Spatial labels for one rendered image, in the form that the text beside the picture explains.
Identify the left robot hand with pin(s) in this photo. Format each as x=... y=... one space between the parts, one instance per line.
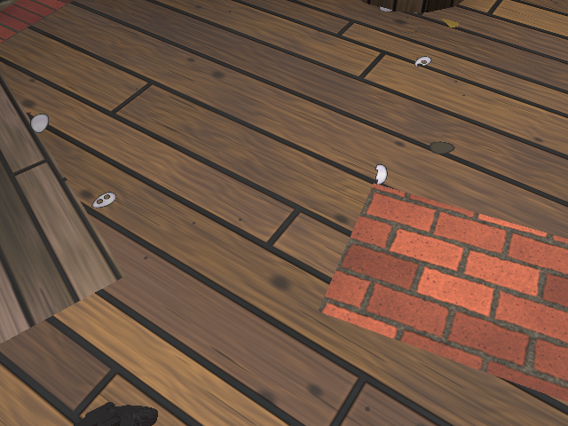
x=110 y=415

